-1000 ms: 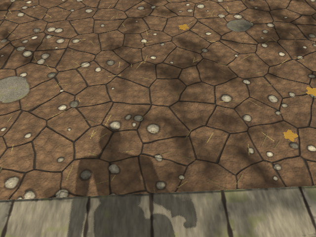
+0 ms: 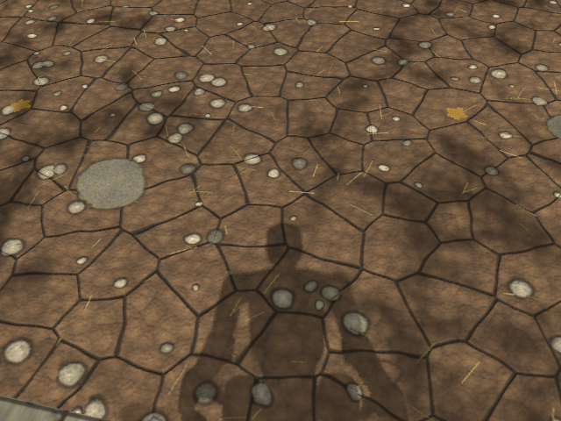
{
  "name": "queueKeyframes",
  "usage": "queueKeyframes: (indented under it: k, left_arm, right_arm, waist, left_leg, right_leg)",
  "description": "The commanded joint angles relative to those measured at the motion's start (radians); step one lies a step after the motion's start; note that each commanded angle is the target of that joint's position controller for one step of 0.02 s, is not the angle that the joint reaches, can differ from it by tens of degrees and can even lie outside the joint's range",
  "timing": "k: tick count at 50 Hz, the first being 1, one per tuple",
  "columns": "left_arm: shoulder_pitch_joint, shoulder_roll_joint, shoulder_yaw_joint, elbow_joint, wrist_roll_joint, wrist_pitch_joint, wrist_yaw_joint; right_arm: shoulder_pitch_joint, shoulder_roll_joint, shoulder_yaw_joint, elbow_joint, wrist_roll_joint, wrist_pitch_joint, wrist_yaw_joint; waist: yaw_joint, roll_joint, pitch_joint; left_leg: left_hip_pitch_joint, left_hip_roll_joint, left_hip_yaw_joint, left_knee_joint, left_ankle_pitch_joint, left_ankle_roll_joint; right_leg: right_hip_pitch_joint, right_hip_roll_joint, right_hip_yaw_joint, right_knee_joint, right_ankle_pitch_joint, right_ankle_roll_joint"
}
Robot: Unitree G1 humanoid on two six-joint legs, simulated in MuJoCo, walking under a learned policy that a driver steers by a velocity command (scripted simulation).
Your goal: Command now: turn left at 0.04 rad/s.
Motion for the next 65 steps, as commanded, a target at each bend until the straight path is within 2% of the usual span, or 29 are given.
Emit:
queueKeyframes:
  k: [1, 13, 26, 27, 29, 31, 33, 34, 35, 37, 39, 40, 41, 42, 43, 44, 45, 46, 47, 50, 53, 56, 58, 60, 61, 62, 63, 64, 65]
  left_arm:
    - [0.039, 0.111, 0.020, -0.002, 0.001, -0.008, 0.002]
    - [0.063, 0.088, 0.003, 0.083, 0.003, -0.004, 0.001]
    - [0.106, 0.061, -0.010, 0.138, 0.002, -0.002, 0.001]
    - [0.114, 0.059, -0.010, 0.142, 0.003, -0.001, 0.001]
    - [0.119, 0.096, 0.006, 0.139, 0.003, 0.007, -0.001]
    - [0.158, 0.117, 0.021, 0.139, 0.006, 0.016, -0.007]
    - [0.223, 0.127, 0.034, 0.153, 0.010, 0.016, -0.009]
    - [0.231, 0.129, 0.040, 0.153, 0.011, 0.012, -0.011]
    - [0.217, 0.134, 0.045, 0.145, 0.013, 0.006, -0.013]
    - [0.162, 0.140, 0.051, 0.121, 0.010, -0.006, -0.018]
    - [0.085, 0.139, 0.055, 0.095, -0.004, -0.010, -0.022]
    - [0.059, 0.132, 0.057, 0.084, -0.005, -0.010, -0.023]
    - [0.031, 0.111, 0.054, 0.067, -0.001, -0.015, -0.025]
    - [-0.004, 0.048, 0.037, 0.035, 0.001, -0.026, -0.032]
    - [-0.019, 0.028, 0.029, 0.001, 0.011, -0.035, -0.039]
    - [-0.041, 0.092, 0.042, -0.006, 0.041, -0.040, -0.047]
    - [-0.036, 0.084, 0.042, -0.001, 0.037, -0.048, -0.058]
    - [-0.015, 0.072, 0.040, 0.011, 0.029, -0.053, -0.066]
    - [-0.012, 0.075, 0.043, 0.016, 0.029, -0.056, -0.074]
    - [-0.058, 0.066, 0.045, -0.003, 0.031, -0.046, -0.079]
    - [-0.178, 0.044, 0.035, -0.060, 0.022, -0.037, -0.076]
    - [-0.280, 0.024, 0.019, -0.110, 0.014, -0.034, -0.079]
    - [-0.292, 0.036, 0.019, -0.127, 0.014, -0.033, -0.077]
    - [-0.220, 0.066, 0.030, -0.116, 0.015, -0.040, -0.067]
    - [-0.124, 0.088, 0.041, -0.090, 0.015, -0.046, -0.062]
    - [0.018, 0.109, 0.056, -0.043, 0.015, -0.054, -0.058]
    - [0.145, 0.141, 0.074, -0.003, 0.025, -0.058, -0.051]
    - [0.267, 0.228, 0.101, 0.014, 0.040, -0.056, -0.044]
    - [0.234, 0.276, 0.113, 0.004, 0.028, -0.039, -0.051]
  right_arm:
    - [0.056, -0.081, -0.012, 0.016, 0.001, -0.007, -0.007]
    - [0.068, -0.065, 0.008, 0.100, 0.001, -0.005, -0.013]
    - [0.104, -0.034, 0.025, 0.144, 0.000, -0.008, -0.016]
    - [0.115, -0.028, 0.027, 0.147, -0.001, -0.008, -0.015]
    - [0.125, -0.040, 0.020, 0.141, -0.007, -0.006, -0.013]
    - [0.107, -0.037, 0.016, 0.117, -0.020, -0.005, -0.004]
    - [0.082, 0.007, 0.024, 0.087, -0.032, -0.018, 0.008]
    - [0.069, 0.003, 0.022, 0.075, -0.035, -0.028, 0.013]
    - [0.063, -0.009, 0.017, 0.064, -0.032, -0.037, 0.017]
    - [0.084, -0.012, 0.012, 0.056, -0.026, -0.052, 0.028]
    - [0.168, 0.018, 0.012, 0.078, -0.016, -0.061, 0.030]
    - [0.233, 0.024, 0.009, 0.104, -0.013, -0.063, 0.026]
    - [0.299, 0.003, 0.001, 0.124, -0.017, -0.066, 0.019]
    - [0.394, -0.061, -0.013, 0.135, -0.028, -0.073, 0.008]
    - [0.446, -0.152, -0.039, 0.145, -0.018, -0.069, 0.008]
    - [0.387, -0.130, -0.040, 0.136, -0.021, -0.064, 0.007]
    - [0.321, -0.101, -0.034, 0.108, -0.017, -0.071, 0.013]
    - [0.282, -0.087, -0.031, 0.090, -0.014, -0.081, 0.016]
    - [0.265, -0.076, -0.028, 0.079, -0.009, -0.091, 0.014]
    - [0.313, -0.048, -0.018, 0.095, -0.008, -0.109, 0.013]
    - [0.337, -0.046, -0.013, 0.099, -0.011, -0.112, 0.012]
    - [0.344, -0.052, -0.011, 0.099, -0.016, -0.115, 0.007]
    - [0.341, -0.066, -0.013, 0.100, -0.016, -0.119, 0.003]
    - [0.316, -0.090, -0.018, 0.095, -0.015, -0.124, -0.002]
    - [0.302, -0.108, -0.023, 0.091, -0.016, -0.121, -0.005]
    - [0.287, -0.127, -0.029, 0.084, -0.015, -0.114, -0.007]
    - [0.272, -0.137, -0.032, 0.074, -0.012, -0.110, -0.005]
    - [0.280, -0.098, -0.025, 0.038, -0.013, -0.111, 0.002]
    - [0.326, -0.043, -0.027, 0.001, 0.013, -0.116, 0.022]
  waist:
    - [0.004, -0.028, -0.004]
    - [0.007, -0.018, 0.024]
    - [0.010, -0.019, 0.045]
    - [0.010, -0.022, 0.025]
    - [0.011, -0.051, 0.041]
    - [0.029, -0.079, 0.105]
    - [0.047, -0.134, 0.122]
    - [0.048, -0.130, 0.120]
    - [0.038, -0.110, 0.111]
    - [0.004, -0.092, 0.089]
    - [-0.053, -0.098, 0.087]
    - [-0.077, -0.087, 0.098]
    - [-0.098, -0.035, 0.109]
    - [-0.127, 0.139, 0.075]
    - [-0.125, 0.264, 0.114]
    - [-0.082, 0.138, 0.182]
    - [-0.044, 0.075, 0.179]
    - [-0.018, 0.049, 0.166]
    - [-0.003, 0.035, 0.144]
    - [-0.003, 0.049, 0.101]
    - [-0.019, 0.069, 0.111]
    - [-0.038, 0.090, 0.128]
    - [-0.031, 0.097, 0.125]
    - [0.013, 0.099, 0.068]
    - [0.056, 0.101, 0.010]
    - [0.111, 0.104, -0.068]
    - [0.168, 0.091, -0.128]
    - [0.191, -0.025, -0.222]
    - [0.114, -0.238, -0.302]
  left_leg:
    - [-0.046, 0.129, -0.099, -0.059, 0.155, 0.006]
    - [-0.057, 0.141, -0.093, -0.060, 0.119, 0.002]
    - [-0.084, 0.145, -0.086, -0.052, 0.085, 0.001]
    - [-0.080, 0.136, -0.080, -0.055, 0.021, 0.003]
    - [-0.123, 0.089, -0.046, 0.006, -0.179, 0.021]
    - [-0.248, 0.056, -0.026, 0.100, -0.352, 0.044]
    - [-0.327, 0.041, 0.050, 0.247, -0.269, 0.038]
    - [-0.322, 0.063, 0.071, 0.312, -0.211, 0.032]
    - [-0.314, 0.079, 0.070, 0.351, -0.202, 0.030]
    - [-0.259, 0.093, 0.070, 0.342, -0.220, 0.031]
    - [-0.069, 0.063, 0.116, 0.177, -0.152, 0.039]
    - [0.043, 0.035, 0.131, 0.086, -0.111, 0.042]
    - [0.146, 0.059, 0.072, 0.011, -0.141, 0.050]
    - [0.245, 0.260, -0.219, -0.146, -0.349, 0.083]
    - [0.232, 0.436, -0.532, -0.285, -0.576, 0.157]
    - [0.134, 0.457, -0.538, -0.275, -0.570, 0.189]
    - [0.101, 0.416, -0.471, -0.277, -0.492, 0.175]
    - [0.099, 0.374, -0.385, -0.284, -0.363, 0.155]
    - [0.109, 0.345, -0.314, -0.287, -0.245, 0.140]
    - [0.141, 0.287, -0.158, -0.253, 0.097, 0.125]
    - [0.120, 0.261, -0.050, -0.232, 0.334, 0.119]
    - [0.081, 0.255, 0.037, -0.235, 0.441, 0.105]
    - [0.100, 0.276, 0.077, -0.214, 0.571, 0.095]
    - [0.152, 0.291, 0.126, -0.082, 0.901, 0.074]
    - [0.174, 0.293, 0.149, 0.056, 1.027, 0.063]
    - [0.168, 0.294, 0.161, 0.234, 1.049, 0.054]
    - [0.061, 0.277, 0.183, 0.444, 0.905, 0.040]
    - [-0.144, 0.219, 0.201, 0.775, 0.459, 0.025]
    - [-0.498, -0.004, 0.113, 1.129, -0.269, -0.014]
  right_leg:
    - [0.064, -0.143, 0.138, -0.058, 0.228, -0.041]
    - [0.039, -0.124, 0.140, -0.083, 0.138, -0.040]
    - [0.013, -0.110, 0.146, -0.094, 0.065, -0.039]
    - [0.019, -0.103, 0.148, -0.106, -0.022, -0.040]
    - [-0.010, -0.089, 0.169, -0.109, -0.283, -0.064]
    - [-0.046, -0.132, 0.260, -0.141, -0.554, -0.121]
    - [-0.017, -0.249, 0.428, -0.226, -0.658, -0.192]
    - [-0.034, -0.297, 0.482, -0.262, -0.638, -0.218]
    - [-0.053, -0.313, 0.492, -0.278, -0.594, -0.227]
    - [-0.093, -0.292, 0.427, -0.275, -0.504, -0.208]
    - [-0.217, -0.211, 0.294, -0.226, -0.470, -0.161]
    - [-0.294, -0.165, 0.239, -0.162, -0.473, -0.144]
    - [-0.391, -0.118, 0.182, -0.045, -0.452, -0.124]
    - [-0.509, -0.024, 0.061, 0.224, -0.393, -0.084]
    - [-0.653, 0.043, -0.051, 0.432, -0.348, -0.065]
    - [-0.660, -0.032, 0.008, 0.552, -0.271, -0.068]
    - [-0.648, -0.051, 0.026, 0.594, -0.199, -0.065]
    - [-0.625, -0.069, 0.029, 0.608, -0.139, -0.053]
    - [-0.606, -0.080, 0.020, 0.608, -0.089, -0.040]
    - [-0.605, -0.075, -0.024, 0.609, -0.006, -0.012]
    - [-0.597, -0.059, -0.064, 0.513, 0.042, -0.001]
    - [-0.496, -0.034, -0.099, 0.343, 0.096, -0.023]
    - [-0.417, -0.015, -0.124, 0.266, 0.099, -0.062]
    - [-0.295, 0.033, -0.149, 0.234, 0.075, -0.109]
    - [-0.204, 0.063, -0.156, 0.227, 0.048, -0.131]
    - [-0.066, 0.088, -0.152, 0.185, 0.051, -0.154]
    - [0.117, 0.060, -0.104, 0.133, 0.051, -0.183]
    - [0.315, -0.173, 0.210, 0.117, -0.063, -0.245]
    - [0.494, -0.397, 0.803, -0.078, -0.076, -0.424]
